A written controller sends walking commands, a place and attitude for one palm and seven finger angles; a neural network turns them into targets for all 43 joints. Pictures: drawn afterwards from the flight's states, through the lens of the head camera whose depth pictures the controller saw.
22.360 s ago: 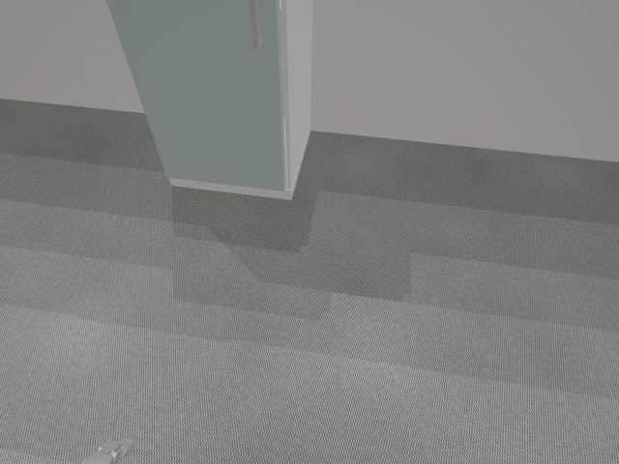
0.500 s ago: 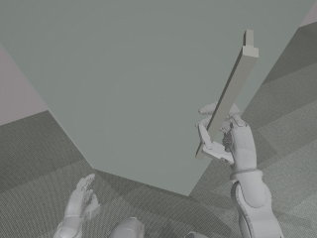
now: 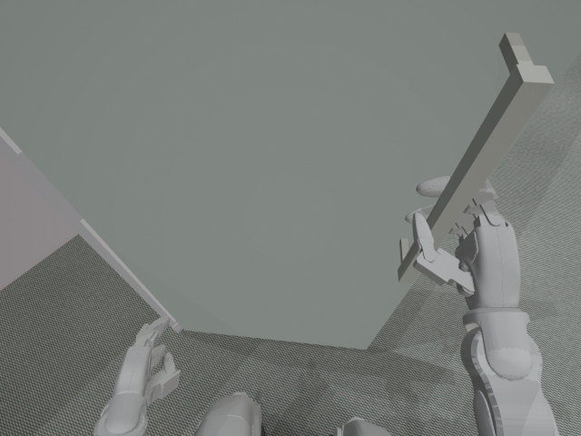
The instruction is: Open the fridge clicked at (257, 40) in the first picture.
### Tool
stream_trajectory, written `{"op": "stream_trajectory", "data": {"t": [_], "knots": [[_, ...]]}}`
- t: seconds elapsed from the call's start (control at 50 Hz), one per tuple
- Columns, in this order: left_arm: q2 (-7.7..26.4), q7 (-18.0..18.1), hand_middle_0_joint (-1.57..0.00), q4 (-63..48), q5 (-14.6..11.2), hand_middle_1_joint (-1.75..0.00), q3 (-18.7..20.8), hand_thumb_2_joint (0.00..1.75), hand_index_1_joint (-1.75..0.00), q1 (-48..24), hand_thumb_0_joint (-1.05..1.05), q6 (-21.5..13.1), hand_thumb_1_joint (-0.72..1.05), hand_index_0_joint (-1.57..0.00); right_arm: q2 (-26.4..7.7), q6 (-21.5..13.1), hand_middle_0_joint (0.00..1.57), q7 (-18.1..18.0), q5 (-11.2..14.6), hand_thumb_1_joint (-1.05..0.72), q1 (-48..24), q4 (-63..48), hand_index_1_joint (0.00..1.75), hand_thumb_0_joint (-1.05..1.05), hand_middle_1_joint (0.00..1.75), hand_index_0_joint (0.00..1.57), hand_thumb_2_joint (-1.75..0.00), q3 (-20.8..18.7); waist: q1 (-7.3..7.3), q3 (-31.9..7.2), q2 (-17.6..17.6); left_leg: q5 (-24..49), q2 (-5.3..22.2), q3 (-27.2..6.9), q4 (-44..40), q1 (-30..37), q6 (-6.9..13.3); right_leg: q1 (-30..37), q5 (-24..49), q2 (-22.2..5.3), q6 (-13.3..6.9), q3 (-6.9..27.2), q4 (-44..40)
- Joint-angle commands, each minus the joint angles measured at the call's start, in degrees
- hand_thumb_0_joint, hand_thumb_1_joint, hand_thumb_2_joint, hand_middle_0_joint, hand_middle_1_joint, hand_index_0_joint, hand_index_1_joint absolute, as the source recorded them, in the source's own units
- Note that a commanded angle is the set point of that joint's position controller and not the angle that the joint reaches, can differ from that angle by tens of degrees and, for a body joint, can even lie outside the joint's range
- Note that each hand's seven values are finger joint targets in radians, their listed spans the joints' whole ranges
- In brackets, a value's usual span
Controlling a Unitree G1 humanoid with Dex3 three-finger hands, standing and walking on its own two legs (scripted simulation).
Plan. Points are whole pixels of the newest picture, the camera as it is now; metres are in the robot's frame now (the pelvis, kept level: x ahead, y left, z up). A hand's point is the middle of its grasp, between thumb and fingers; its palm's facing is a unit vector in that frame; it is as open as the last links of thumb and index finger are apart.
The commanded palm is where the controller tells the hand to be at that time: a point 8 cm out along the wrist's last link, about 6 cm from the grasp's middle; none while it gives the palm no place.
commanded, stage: walk backward, drawing the door open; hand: right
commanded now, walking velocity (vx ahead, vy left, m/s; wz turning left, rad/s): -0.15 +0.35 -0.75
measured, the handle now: (443, 196) +0.36 -0.12 +0.16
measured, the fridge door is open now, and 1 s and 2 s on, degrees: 56 70 67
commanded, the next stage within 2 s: stop walking and hold the door back in 0.28 s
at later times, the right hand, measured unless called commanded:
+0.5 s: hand (389, 355) +0.19 -0.06 +0.14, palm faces +0.47 +0.84 -0.26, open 6.1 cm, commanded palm +0.17 -0.11 +0.13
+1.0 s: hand (392, 344) +0.20 -0.06 +0.15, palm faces +0.51 +0.83 -0.24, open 5.3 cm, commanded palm +0.18 -0.11 +0.13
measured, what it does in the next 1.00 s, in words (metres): steps to the left, turning right: left foot, then right foot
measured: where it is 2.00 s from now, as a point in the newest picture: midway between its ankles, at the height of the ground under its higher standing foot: outside the picture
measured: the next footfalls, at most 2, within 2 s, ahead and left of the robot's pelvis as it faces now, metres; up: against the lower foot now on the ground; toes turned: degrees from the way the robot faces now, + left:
left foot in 0.30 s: +0.04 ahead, +0.30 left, +0.00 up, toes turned -7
right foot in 0.66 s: -0.07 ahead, +0.11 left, +0.00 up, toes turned -25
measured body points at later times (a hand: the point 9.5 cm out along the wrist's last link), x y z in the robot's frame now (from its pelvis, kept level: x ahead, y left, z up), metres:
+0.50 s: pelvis -0.03 +0.19 +0.03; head +0.01 +0.21 +0.47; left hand +0.20 +0.39 -0.08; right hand +0.16 -0.10 +0.15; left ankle +0.00 +0.31 -0.71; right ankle -0.05 +0.10 -0.63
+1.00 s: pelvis -0.12 +0.25 +0.02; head -0.09 +0.26 +0.47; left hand +0.08 +0.40 -0.11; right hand +0.17 -0.10 +0.16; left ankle -0.07 +0.35 -0.71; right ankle -0.12 +0.13 -0.68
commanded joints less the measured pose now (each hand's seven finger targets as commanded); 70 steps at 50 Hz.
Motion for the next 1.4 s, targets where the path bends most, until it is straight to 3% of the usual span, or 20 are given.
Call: {"op": "stream_trajectory", "data": {"t": [0.0, 0.02, 0.12, 0.2, 0.24, 0.28, 0.32, 0.36, 0.52, 0.62, 0.68, 0.84, 0.88, 0.92, 1.0, 1.14, 1.18, 1.22, 1.24, 1.38], "knots": [[7.1, -1.0, -0.2, -6.7, 1.2, -0.3, 1.0, 0.9, -0.3, -2.0, 0.0, -2.7, 0.9, -0.2, -4.7, -8.4, 0.45, 0.4, -2.2, -0.9, -13.3, -19.1, 1.4, 0.0, 1.4, 0.45, -0.9, -2.6, -0.97, -21.0, -7.2, -3.5, -0.8, -14.8, 21.9, -18.5, -2.6, 27.9, 32.8, -30.5, -12.7, 42.2, -24.0], [7.3, -1.0, -0.2, -6.9, 1.6, -0.3, 1.6, 0.9, -0.3, -2.2, 0.0, -2.8, 0.9, -0.2, -7.4, -8.3, 0.45, 0.3, -2.0, -0.9, -15.8, -23.1, 1.4, 0.0, 1.4, 0.45, -0.9, -5.2, -1.2, -22.3, -15.4, -3.5, -1.2, -15.0, 22.8, -17.3, -3.1, 25.5, 28.5, -27.0, -11.4, 40.9, -23.5], [7.2, -1.6, -0.2, -6.3, -0.2, -0.3, 1.7, 0.9, -0.3, -1.8, 0.0, -2.3, 0.9, -0.2, -4.2, -4.1, 0.45, -0.4, -0.2, -0.9, -11.1, -16.9, 1.4, 0.0, 1.4, 0.45, -0.9, -4.8, -3.1, -20.4, -14.9, 7.2, -2.9, -9.4, 2.4, 4.6, -3.0, 10.9, 14.5, -14.6, -4.0, 15.8, -22.4], [6.7, -1.6, -0.2, -8.1, -1.5, -0.3, 0.8, 0.9, -0.3, -1.2, 0.0, -1.7, 0.9, -0.2, -5.3, -3.5, 0.45, -2.1, 0.7, -0.9, -8.8, -14.0, 1.4, 0.0, 1.4, 0.45, -0.9, -6.8, -3.11, -20.8, -16.7, 1.4, -7.6, -2.5, -14.1, 15.9, -3.6, 5.8, 0.8, -11.9, -4.2, 16.0, -21.5], [5.1, -1.4, -0.2, -8.2, -1.8, -0.3, 0.2, 0.9, -0.3, -0.7, 0.0, -1.8, 0.9, -0.2, -7.1, -3.8, 0.45, -2.4, 0.9, -0.9, -7.4, -13.7, 1.4, 0.0, 1.4, 0.45, -0.9, -8.2, -3.12, -20.0, -8.6, 6.5, -5.9, -3.0, -25.4, 20.8, -3.5, 1.7, -2.9, -6.1, -1.9, 13.3, -14.1], [1.8, -1.4, -0.2, -8.0, -1.7, -0.3, -0.5, 0.9, -0.3, -2.9, 0.0, -1.4, 0.9, -0.2, -15.0, -3.8, 0.45, -3.1, 0.6, -0.9, -6.6, -14.9, 1.4, 0.0, 1.4, 0.45, -0.9, -14.4, -4.12, -19.2, 18.6, 16.4, 13.6, -21.0, -32.4, 17.0, 5.5, -9.8, -14.8, 3.7, 2.9, 5.2, 18.4], [2.7, -0.7, -0.2, -5.8, -0.6, -0.3, -0.5, 0.9, -0.3, -2.9, 0.0, -2.1, 0.9, -0.2, -14.1, -4.3, 0.45, -4.0, 1.0, -0.9, -2.8, -11.1, 1.4, 0.0, 1.4, 0.45, -0.9, -16.4, -4.58, -19.2, 10.1, 34.6, 19.3, -18.8, -28.1, 15.8, 10.9, -14.0, -17.7, 1.4, 2.4, 9.3, 35.5], [2.7, -0.2, -0.2, -6.0, -0.7, -0.3, -0.1, 0.9, -0.3, -3.6, 0.0, -1.5, 0.9, -0.2, -11.9, -4.9, 0.45, -3.2, 1.3, -0.9, 0.1, -12.2, 1.4, 0.0, 1.4, 0.45, -0.9, -15.1, -3.79, -17.8, 11.7, 46.8, 15.5, -11.0, -21.9, 21.3, 11.3, -16.4, -15.5, -0.3, 3.8, 6.2, 36.4], [6.2, 1.7, -0.2, -5.7, -0.3, -0.3, -1.2, 0.9, -0.3, -2.2, 0.0, 0.3, 0.9, -0.2, -13.1, -5.4, 0.45, -6.2, 1.4, -0.9, -25.5, 7.1, 1.4, 0.0, 1.4, 0.45, -0.9, -13.7, -4.39, -20.8, 10.6, 50.9, 17.5, -14.3, -21.4, 23.2, 7.4, -2.3, -7.4, 1.9, 1.2, 3.1, 2.6], [8.3, 0.4, -0.2, -6.0, -1.0, -0.3, -0.7, 0.9, -0.3, -0.9, 0.0, 2.4, 0.9, -0.2, -12.9, -5.8, 0.45, -5.9, 1.8, -0.9, -40.1, 11.6, 1.4, 0.0, 1.4, 0.45, -0.9, -10.4, -2.87, -24.9, 0.6, 36.5, 13.0, -11.4, -12.9, 18.3, 2.9, 13.0, 9.4, 0.3, -0.3, 4.1, -19.7], [8.3, -0.9, -0.2, -6.6, -1.7, -0.3, -1.4, 0.9, -0.3, -0.7, 0.0, 2.8, 0.9, -0.2, -9.9, -6.7, 0.45, -4.9, 1.9, -0.9, -43.4, 16.7, 1.4, 0.0, 1.4, 0.45, -0.9, -7.1, -3.94, -24.8, -18.9, -8.0, -0.8, -5.0, -0.9, 1.3, -2.0, 21.4, 38.5, -17.0, -11.3, 22.6, -18.7], [10.2, 0.5, -0.2, -2.7, -2.5, -0.3, -1.6, 0.9, -0.3, 1.0, 0.0, 1.7, 0.9, -0.2, -9.3, -4.1, 0.45, -3.2, 2.5, -0.9, -60.9, 39.7, 1.4, 0.0, 1.4, 0.45, -0.9, -4.9, -3.6, -21.1, -5.8, -0.9, -4.6, -2.3, -14.8, 14.7, -1.2, 6.9, -7.4, -10.7, -7.7, 15.3, -19.8], [10.1, 1.0, -0.2, -1.4, -2.0, -0.3, -1.4, 0.9, -0.3, 2.1, 0.0, 2.3, 0.9, -0.2, -16.1, -4.2, 0.45, -3.4, 1.8, -0.9, -63.3, 46.7, 1.4, 0.0, 1.4, 0.45, -0.9, -9.8, -4.38, -20.0, 0.8, -7.5, 0.2, -11.7, -25.1, 21.3, 2.2, -2.3, -14.5, -5.9, -4.4, 11.0, -10.2], [10.0, 1.5, -0.2, -1.4, -1.8, -0.3, -0.9, 0.9, -0.3, 2.1, 0.0, 2.7, 0.9, -0.2, -21.8, -4.0, 0.45, -3.5, 2.0, -0.9, -63.5, 52.9, 1.4, 0.0, 1.4, 0.45, -0.9, -14.0, -5.81, -12.8, 15.4, -15.8, 18.6, -40.4, -38.2, 21.1, 11.9, -17.9, -11.6, 1.6, 0.7, 6.3, 13.8], [10.1, 1.3, -0.2, 2.7, -1.9, -0.3, -1.2, 0.9, -0.3, 6.0, 0.0, 0.7, 0.9, -0.2, -21.5, -6.3, 0.45, -2.7, 1.1, -0.9, -70.5, 58.8, 1.4, 0.0, 1.4, 0.45, -0.9, -14.4, -4.0, -18.8, 8.9, 10.1, 14.0, -23.7, -28.8, 23.0, 9.5, -13.9, -3.7, -1.2, 1.0, 8.4, 18.1], [10.7, 1.8, -0.2, 4.2, -1.6, -0.3, -0.7, 0.9, -0.3, 7.8, 0.0, -0.8, 0.9, -0.2, -19.6, -8.2, 0.45, -1.8, 1.8, -0.9, -71.0, 63.8, 1.4, 0.0, 1.4, 0.45, -0.9, -14.1, -3.03, -18.3, 9.7, 0.5, 6.9, -11.6, -25.2, 10.4, 5.1, 10.9, 4.5, 1.5, 0.7, -1.9, -11.0], [11.8, 1.6, -0.2, 3.7, -1.6, -0.3, 0.1, 0.9, -0.3, 7.9, 0.0, -1.3, 0.9, -0.2, -15.9, -9.4, 0.45, -1.0, 1.9, -0.9, -72.3, 61.1, 1.4, 0.0, 1.4, 0.45, -0.9, -11.9, -2.27, -20.1, 0.9, 1.3, 3.0, -9.2, -15.9, 6.9, 2.6, 16.6, 5.2, -2.9, -0.7, 4.8, -16.9], [13.1, 0.9, -0.2, 1.4, -2.4, -0.3, 0.2, 0.9, -0.3, 7.3, 0.0, -0.8, 0.9, -0.2, -12.4, -10.0, 0.45, -0.3, 3.3, -0.9, -72.2, 58.9, 1.4, 0.0, 1.4, 0.45, -0.9, -9.3, -2.65, -20.1, -11.7, -3.0, -5.1, -4.5, -2.6, -0.6, -1.1, 19.5, 11.7, -17.4, -8.5, 25.9, -23.0], [10.7, 0.3, -0.2, 1.3, -2.3, -0.3, -0.7, 0.9, -0.3, 7.0, 0.0, -0.4, 0.9, -0.2, -9.9, -9.7, 0.45, 0.2, 3.7, -0.9, -70.3, 59.0, 1.4, 0.0, 1.4, 0.45, -0.9, -7.4, -2.31, -20.9, -8.8, -9.8, -5.2, -6.8, 1.7, 0.2, -0.8, 16.9, 8.6, -19.4, -10.5, 27.9, -25.9], [11.9, 0.2, -0.2, 0.9, -2.3, -0.3, -0.7, 0.9, -0.3, 8.1, 0.0, -0.3, 0.9, -0.2, -13.1, -9.1, 0.45, 0.0, 2.1, -0.9, -65.8, 51.2, 1.4, 0.0, 1.4, 0.45, -0.9, -8.5, -2.3, -24.4, -7.7, 10.6, -2.9, -6.7, -22.9, 16.4, -0.3, 12.5, 21.8, -11.3, -3.2, 7.5, -10.9]]}}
